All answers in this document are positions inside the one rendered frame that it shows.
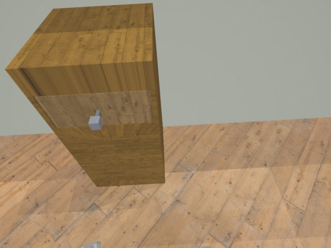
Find handle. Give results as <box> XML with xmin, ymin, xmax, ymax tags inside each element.
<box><xmin>88</xmin><ymin>110</ymin><xmax>103</xmax><ymax>130</ymax></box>

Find cabinet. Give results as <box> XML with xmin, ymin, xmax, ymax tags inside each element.
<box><xmin>5</xmin><ymin>3</ymin><xmax>165</xmax><ymax>187</ymax></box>

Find drawer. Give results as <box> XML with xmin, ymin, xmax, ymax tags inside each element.
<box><xmin>35</xmin><ymin>90</ymin><xmax>153</xmax><ymax>128</ymax></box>

